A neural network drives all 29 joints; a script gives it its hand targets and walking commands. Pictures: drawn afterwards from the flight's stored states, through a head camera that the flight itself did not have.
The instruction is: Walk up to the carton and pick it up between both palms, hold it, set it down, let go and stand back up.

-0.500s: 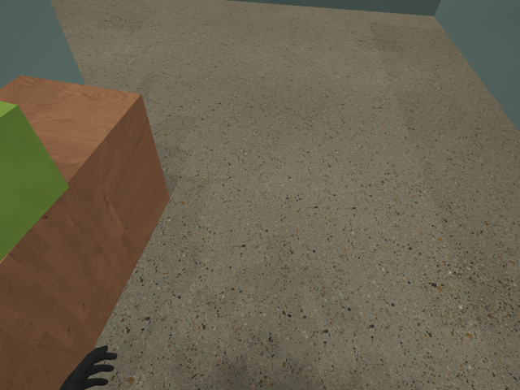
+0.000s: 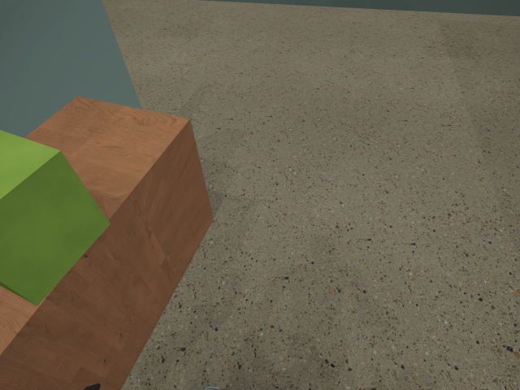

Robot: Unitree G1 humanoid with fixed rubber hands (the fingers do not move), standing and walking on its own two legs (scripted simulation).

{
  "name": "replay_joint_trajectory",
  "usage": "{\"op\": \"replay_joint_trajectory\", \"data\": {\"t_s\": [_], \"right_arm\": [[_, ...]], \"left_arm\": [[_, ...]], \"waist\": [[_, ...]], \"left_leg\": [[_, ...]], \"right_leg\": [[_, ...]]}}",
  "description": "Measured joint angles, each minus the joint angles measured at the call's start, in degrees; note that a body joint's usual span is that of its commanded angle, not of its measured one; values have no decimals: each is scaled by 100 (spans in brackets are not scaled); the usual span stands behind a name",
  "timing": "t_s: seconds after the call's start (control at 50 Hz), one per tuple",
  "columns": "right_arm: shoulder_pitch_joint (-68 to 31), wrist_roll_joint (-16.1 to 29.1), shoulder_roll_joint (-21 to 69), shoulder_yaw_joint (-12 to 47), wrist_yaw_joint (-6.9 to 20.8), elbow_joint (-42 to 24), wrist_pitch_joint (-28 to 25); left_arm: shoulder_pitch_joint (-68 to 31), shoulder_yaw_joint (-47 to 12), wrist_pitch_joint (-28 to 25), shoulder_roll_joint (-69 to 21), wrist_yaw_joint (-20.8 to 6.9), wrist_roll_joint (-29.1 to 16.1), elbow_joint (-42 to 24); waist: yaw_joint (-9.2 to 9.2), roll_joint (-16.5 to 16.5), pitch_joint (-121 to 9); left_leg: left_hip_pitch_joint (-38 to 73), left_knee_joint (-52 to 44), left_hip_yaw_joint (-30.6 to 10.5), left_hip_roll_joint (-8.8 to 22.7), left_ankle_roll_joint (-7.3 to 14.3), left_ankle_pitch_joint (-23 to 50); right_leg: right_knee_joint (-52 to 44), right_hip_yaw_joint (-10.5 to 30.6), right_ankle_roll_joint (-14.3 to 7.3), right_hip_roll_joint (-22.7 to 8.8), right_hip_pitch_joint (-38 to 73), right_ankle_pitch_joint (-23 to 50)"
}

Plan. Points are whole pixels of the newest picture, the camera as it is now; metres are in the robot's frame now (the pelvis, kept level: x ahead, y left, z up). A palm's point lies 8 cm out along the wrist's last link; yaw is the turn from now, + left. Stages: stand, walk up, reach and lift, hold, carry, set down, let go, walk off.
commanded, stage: walk up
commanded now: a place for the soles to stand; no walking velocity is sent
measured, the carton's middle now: (13, 216) +0.46 +0.56 -0.06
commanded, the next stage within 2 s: none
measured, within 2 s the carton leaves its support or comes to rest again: neither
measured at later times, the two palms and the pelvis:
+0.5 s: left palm (110, 332) +0.24 +0.29 -0.09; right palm (461, 338) +0.25 -0.32 -0.12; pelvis +0.12 -0.03 -0.02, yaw +9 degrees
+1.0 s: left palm out of the picture +0.10 +0.27 -0.10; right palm (462, 316) +0.28 -0.32 -0.10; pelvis +0.09 -0.06 -0.02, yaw +24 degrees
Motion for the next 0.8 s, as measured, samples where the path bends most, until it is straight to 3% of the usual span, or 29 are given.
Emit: {"op": "replay_joint_trajectory", "data": {"t_s": [0.06, 0.12, 0.18, 0.3, 0.4, 0.44, 0.46, 0.52, 0.62, 0.8], "right_arm": [[6, 1, -1, -9, -59, -2, -86], [48, 0, 17, 21, -193, 7, -218], [250, 36, 16, 119, -279, 2, -260], [379, 37, -21, 114, -594, 1, -278], [314, 37, -29, 115, -723, 0, -278], [241, 37, -38, 116, -736, 0, -240], [148, 37, -46, 116, -738, 4, -208], [15, 37, -44, 211, -752, 9, -75], [19, 38, -56, 193, -670, 3, 54], [137, 38, -61, 125, -607, 0, 207]], "left_arm": [[-11, 0, 73, -1, -48, 0, -39], [-204, 2, 231, 0, -63, 0, -41], [-456, 2, 285, 3, -75, 0, -57], [-1005, 2, 313, 6, -89, 0, -164], [-1345, 0, 426, 7, -90, 0, -171], [-1353, -1, 396, 12, -90, -1, -176], [-1328, -1, 363, 5, -90, -1, -164], [-1314, 0, 443, -78, -89, 0, -104], [-1150, 0, 416, -84, -80, 0, -106], [-860, -1, 396, -86, -66, 0, -155]], "waist": [[24, -13, 25], [1, -220, 253], [8, -229, 246], [17, -235, 346], [21, -237, 416], [29, -239, 410], [24, -219, 445], [-21, -133, 518], [-27, -120, 507], [-31, -89, 438]], "left_leg": [[53, -750, 285, -24, -1, 175], [142, -352, 309, -286, -37, 189], [340, -402, 159, -289, -38, -36], [690, -901, -36, -337, -39, 76], [667, -712, -230, -410, -116, -139], [595, -507, -267, -452, -187, -284], [527, -302, -281, -472, -196, -357], [191, 810, -271, -603, -197, -968], [33, 1923, -282, -638, -197, -818], [26, 1788, -280, -520, -197, -612]], "right_leg": [[465, -97, 122, -48, 18, -453], [2418, -7, 134, -315, -506, -692], [3650, 156, 135, 7, -1402, -804], [3215, 191, 135, 29, -2480, -731], [2643, 358, 134, 16, -2524, -337], [1803, 396, 108, -13, -2218, 162], [1626, 374, -26, -23, -2159, 626], [1731, 237, -277, -96, -2072, 541], [1288, 73, -270, -260, -1774, 589], [1050, -354, -290, -283, -1730, 724]]}}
